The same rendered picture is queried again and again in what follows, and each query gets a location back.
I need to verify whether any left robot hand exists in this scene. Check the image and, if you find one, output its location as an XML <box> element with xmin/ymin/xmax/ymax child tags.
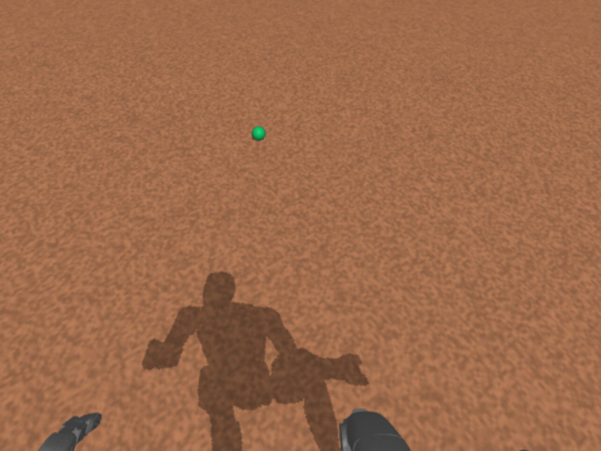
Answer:
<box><xmin>39</xmin><ymin>412</ymin><xmax>101</xmax><ymax>451</ymax></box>

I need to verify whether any ball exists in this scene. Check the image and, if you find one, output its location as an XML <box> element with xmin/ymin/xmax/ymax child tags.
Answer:
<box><xmin>252</xmin><ymin>127</ymin><xmax>266</xmax><ymax>140</ymax></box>

